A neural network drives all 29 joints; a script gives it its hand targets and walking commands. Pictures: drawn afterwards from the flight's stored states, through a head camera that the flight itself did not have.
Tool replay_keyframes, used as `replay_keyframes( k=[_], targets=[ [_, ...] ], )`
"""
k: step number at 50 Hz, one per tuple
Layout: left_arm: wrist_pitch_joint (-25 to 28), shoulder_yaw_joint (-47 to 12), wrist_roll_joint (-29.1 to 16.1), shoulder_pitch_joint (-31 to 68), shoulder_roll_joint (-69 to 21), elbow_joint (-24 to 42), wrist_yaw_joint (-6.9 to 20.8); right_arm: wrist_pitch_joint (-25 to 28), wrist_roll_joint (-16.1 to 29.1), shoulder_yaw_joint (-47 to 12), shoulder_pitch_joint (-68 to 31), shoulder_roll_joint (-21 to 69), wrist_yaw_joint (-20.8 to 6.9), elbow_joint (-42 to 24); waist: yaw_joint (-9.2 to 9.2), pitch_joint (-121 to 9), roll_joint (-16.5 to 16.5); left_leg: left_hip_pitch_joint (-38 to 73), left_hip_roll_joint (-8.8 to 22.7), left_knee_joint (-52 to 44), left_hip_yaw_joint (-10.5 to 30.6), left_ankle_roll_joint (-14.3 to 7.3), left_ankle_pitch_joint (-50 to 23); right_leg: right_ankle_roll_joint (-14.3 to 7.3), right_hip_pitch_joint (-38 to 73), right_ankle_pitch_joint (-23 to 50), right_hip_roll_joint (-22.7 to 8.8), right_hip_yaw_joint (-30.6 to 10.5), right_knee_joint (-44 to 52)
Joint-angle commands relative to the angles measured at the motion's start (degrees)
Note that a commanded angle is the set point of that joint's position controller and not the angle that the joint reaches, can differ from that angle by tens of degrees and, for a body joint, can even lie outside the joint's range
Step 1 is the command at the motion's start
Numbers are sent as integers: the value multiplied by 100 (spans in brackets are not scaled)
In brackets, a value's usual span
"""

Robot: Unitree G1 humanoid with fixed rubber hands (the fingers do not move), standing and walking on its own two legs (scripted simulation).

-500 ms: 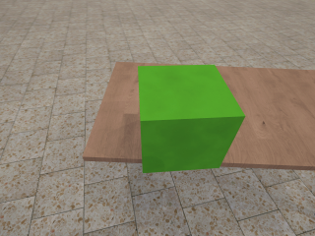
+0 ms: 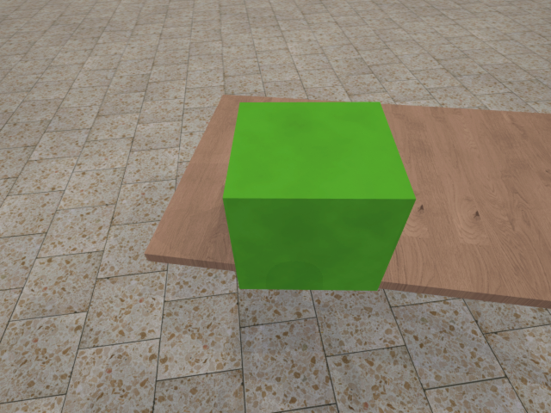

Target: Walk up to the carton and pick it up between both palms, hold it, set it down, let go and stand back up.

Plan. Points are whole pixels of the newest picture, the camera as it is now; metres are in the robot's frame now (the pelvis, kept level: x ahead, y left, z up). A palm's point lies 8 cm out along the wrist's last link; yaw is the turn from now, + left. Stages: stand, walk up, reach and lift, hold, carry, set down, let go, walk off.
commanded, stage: walk up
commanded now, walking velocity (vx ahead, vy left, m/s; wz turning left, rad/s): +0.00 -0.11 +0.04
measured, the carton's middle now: (308, 196) +0.52 -0.06 +0.01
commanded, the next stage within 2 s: none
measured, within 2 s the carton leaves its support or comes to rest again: neither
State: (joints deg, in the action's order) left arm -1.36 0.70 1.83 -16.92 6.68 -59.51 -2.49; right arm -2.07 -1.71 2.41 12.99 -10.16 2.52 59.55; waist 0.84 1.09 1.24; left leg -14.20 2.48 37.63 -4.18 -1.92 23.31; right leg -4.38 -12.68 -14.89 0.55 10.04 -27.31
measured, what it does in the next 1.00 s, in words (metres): steps on the spot: left foot, then right foot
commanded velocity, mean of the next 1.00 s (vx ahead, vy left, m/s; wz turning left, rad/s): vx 0.01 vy -0.07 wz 0.05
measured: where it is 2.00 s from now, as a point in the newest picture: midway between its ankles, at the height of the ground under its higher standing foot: outside the picture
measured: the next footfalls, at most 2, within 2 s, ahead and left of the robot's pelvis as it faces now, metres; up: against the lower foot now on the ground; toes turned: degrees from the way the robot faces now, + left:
left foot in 0.02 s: +0.01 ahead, +0.11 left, +0.00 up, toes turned +6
right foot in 0.82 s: +0.03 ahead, -0.16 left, +0.00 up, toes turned +2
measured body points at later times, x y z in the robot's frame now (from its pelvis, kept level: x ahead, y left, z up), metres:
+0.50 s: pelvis +0.00 -0.04 +0.00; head +0.02 -0.04 +0.45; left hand -0.03 +0.17 -0.16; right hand +0.01 -0.25 -0.16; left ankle -0.03 +0.11 -0.74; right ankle +0.00 -0.08 -0.74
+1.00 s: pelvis +0.00 -0.08 +0.01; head +0.02 -0.11 +0.46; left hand +0.00 +0.13 -0.14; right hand -0.02 -0.30 -0.17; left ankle -0.04 +0.06 -0.70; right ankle -0.02 -0.16 -0.74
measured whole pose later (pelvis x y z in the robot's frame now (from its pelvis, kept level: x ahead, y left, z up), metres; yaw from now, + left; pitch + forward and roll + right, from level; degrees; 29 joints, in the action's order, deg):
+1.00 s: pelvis +0.00 -0.08 +0.01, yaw +1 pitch +0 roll +2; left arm 1.5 -0.4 1.2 -18.3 5.9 -59.3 -3.4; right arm -2.7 -1.1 2.6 15.7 -8.8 1.9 66.7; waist 0.3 2.6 1.8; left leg -15.1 1.6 40.8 -2.3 0.1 26.4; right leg -3.0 -9.6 -15.5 -0.9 4.8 -25.4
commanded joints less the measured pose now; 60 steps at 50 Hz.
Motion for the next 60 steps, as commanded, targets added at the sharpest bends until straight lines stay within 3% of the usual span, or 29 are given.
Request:
replay_keyframes(
  k=[1, 2, 3, 4, 6, 8, 10, 11, 14, 18, 20, 28, 31, 34, 36, 37, 39, 40, 41, 42, 43, 44, 47, 48, 52, 54, 56, 58, 60],
  targets=[
    [56, 158, -115, -579, 863, 68, -41, 224, -4, 17, 731, -345, 94, -137, 167, -34, -253, 1000, 484, -1480, 374, -148, -1459, -96, -462, 1599, -1131, -1375, 619],
    [107, 79, -168, -568, 598, 95, -5, 281, -27, -1, 965, -403, 79, -55, 157, -225, 439, 1448, 1239, -1854, 1132, -228, -1981, 85, -752, 1004, -875, -1071, 222],
    [101, 84, -237, -461, 439, 136, 8, 258, 9, 6, 719, -543, 65, 2, 74, 129, 1215, 839, 1750, -2030, 1585, -607, -2250, 293, -722, 133, -391, -509, -76],
    [81, 124, -186, -312, 582, 124, -1, 242, -31, 35, 483, -565, 76, -55, 134, 366, 1323, 455, 1966, -2057, 1694, -776, -2595, 333, -599, -130, -387, -535, -589],
    [127, 67, -135, -596, 294, -63, 45, 252, 0, -84, 74, -226, 44, 39, -217, 319, 1376, -24, 1168, -2164, 934, -422, -1465, 247, 365, 385, -418, -674, 323],
    [220, 142, -83, -797, 581, -268, 42, 251, 61, -97, 70, -80, 16, 38, -234, 498, 275, -152, 675, -1882, 570, -69, -1188, 210, 702, 1239, -674, -901, 716],
    [223, 137, -98, -889, 608, -411, -5, 229, 89, -30, 214, -248, 4, 34, -61, 361, -529, 290, 650, -1508, 367, 13, -1312, 202, 497, 1592, -793, -1006, 882],
    [216, 120, -102, -876, 520, -389, -29, 211, 99, 6, 268, -316, 11, 57, -28, 272, -623, 404, 635, -1311, 305, 30, -1254, 230, 412, 1634, -833, -1055, 965],
    [215, 93, -136, -750, 472, -263, -60, 160, 77, -14, 386, -72, 22, 217, 1, 240, -272, 281, 470, -1079, 69, 133, -924, 246, 371, 1118, -888, -1238, 1238],
    [203, 88, -153, -829, 501, -336, -110, 116, 84, -38, 428, 17, 20, 370, -52, 320, -343, 83, 381, -977, 37, 203, -805, 258, 521, 1570, -1053, -1390, 1432],
    [171, 99, -146, -806, 581, -330, -127, 124, 74, -19, 497, -83, 39, 388, -8, 252, -459, 164, 479, -1000, 50, 164, -892, 185, 526, 1635, -936, -1162, 1242],
    [87, 195, -109, -598, 680, -155, -78, 118, -3, -33, 649, -17, 111, 462, -16, 222, -10, 56, 722, -978, 75, 127, -1042, 100, 184, 1169, -833, -972, 913],
    [70, 206, -83, -413, 633, -64, -41, 127, -33, 26, 784, -202, 141, 471, 61, 350, 226, 27, 1026, -1214, 333, -12, -1341, 167, -45, 1055, -621, -753, 447],
    [55, 260, -37, -302, 686, 68, 42, 115, -106, 107, 968, -420, 182, 448, 172, 342, 959, -188, 1978, -1972, 1532, -511, -1502, 288, -336, 59, -331, -546, -878],
    [28, 280, -17, -304, 624, 187, 104, 134, -149, 208, 823, -652, 234, 336, 130, 399, 1109, -286, 2538, -2283, 2079, -943, -2244, 352, -753, -856, -313, -841, -2023],
    [16, 294, 9, -234, 642, 263, 130, 163, -158, 243, 759, -704, 259, 311, 115, 415, 907, -306, 2588, -2315, 2056, -970, -2529, 377, -889, -1059, -398, -1058, -2355],
    [51, 244, -68, -465, 460, 288, 150, 208, -166, 259, 310, -653, 217, 237, -203, 454, 778, -428, 1980, -2242, 1370, -488, -1940, 398, -498, -998, -652, -1326, -1330],
    [128, 146, -142, -869, 155, 67, 141, 205, -101, 191, 67, -363, 136, 318, -490, 345, 910, -573, 1196, -1958, 620, -129, -1242, 414, 379, -227, -508, -1065, 128],
    [266, 136, -123, -1097, 256, -7, 120, 165, -28, 132, 361, -128, 77, 449, -539, 372, 454, -723, 357, -1158, -39, 107, -780, 531, 1034, 519, -468, -882, 915],
    [373, 259, -67, -1190, 942, 31, 83, 141, 19, 95, 766, 152, 38, 426, -375, 247, -1150, -1187, 100, -230, -158, 425, 186, 336, 1266, 1963, -1667, -2250, 1130],
    [368, 229, -107, -1205, 1107, 31, 40, 46, 48, 99, 731, 131, 41, 402, -391, 294, -1769, -790, 18, 227, 81, 389, 800, 49, 547, 3395, -2102, -2696, 1173],
    [379, 130, -70, -1008, 806, 65, 26, -41, 99, 118, 788, 50, 4, 531, -223, 316, -1353, -535, 48, 733, 327, 297, 983, -98, 271, 3560, -2077, -2651, 1151],
    [397, -56, -61, -332, 603, 270, -61, -54, 71, 2, 883, 282, -91, 682, 83, 124, -990, -351, 48, 605, 406, 118, 512, -248, 417, 2861, -1499, -1933, 1089],
    [392, -68, -61, -341, 626, 284, -63, -52, 46, -8, 895, 263, -93, 723, 57, 35, -943, -271, -39, 563, 279, 132, 361, -251, 474, 2136, -1376, -1816, 1145],
    [390, -106, -67, -422, 571, 88, -76, 1, 116, -71, 665, 146, -26, 696, 12, 291, -836, -22, -53, -591, 197, 233, -154, -348, 577, 2451, -1326, -1682, 992],
    [357, -113, -127, -464, 554, -16, -62, 71, 134, -83, 814, 56, 2, 710, 87, 232, -691, 697, 61, -1518, 325, 218, -1469, -222, 306, 2402, -1254, -1685, 875],
    [345, -132, -184, -590, 453, -104, -22, 153, 118, -144, 871, 8, -11, 742, -8, 140, -625, 1331, 404, -1716, 548, 173, -2104, -65, -60, 1404, -929, -1485, 991],
    [317, -148, -167, -652, 251, -216, -24, 161, 135, -155, 570, -59, -35, 799, -142, 625, 295, 750, 397, -1823, 555, 97, -1897, 41, 113, 851, -634, -1279, 1144],
    [313, -96, -146, -627, 426, -321, -18, 185, 112, -169, 624, 20, -24, 808, -110, 651, 277, 651, 360, -1897, 521, 99, -1945, 43, 301, 1099, -669, -1319, 1045]
  ],
)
